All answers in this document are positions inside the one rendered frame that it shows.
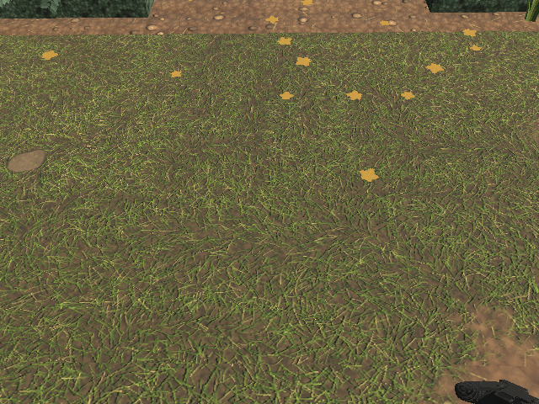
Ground robot right hand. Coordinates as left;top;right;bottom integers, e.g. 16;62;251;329
455;380;539;404

